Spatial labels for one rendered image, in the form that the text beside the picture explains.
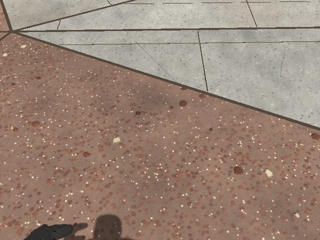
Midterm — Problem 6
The left robot hand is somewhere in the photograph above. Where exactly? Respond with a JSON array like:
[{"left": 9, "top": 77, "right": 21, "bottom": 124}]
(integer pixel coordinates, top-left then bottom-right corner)
[{"left": 24, "top": 224, "right": 74, "bottom": 240}]

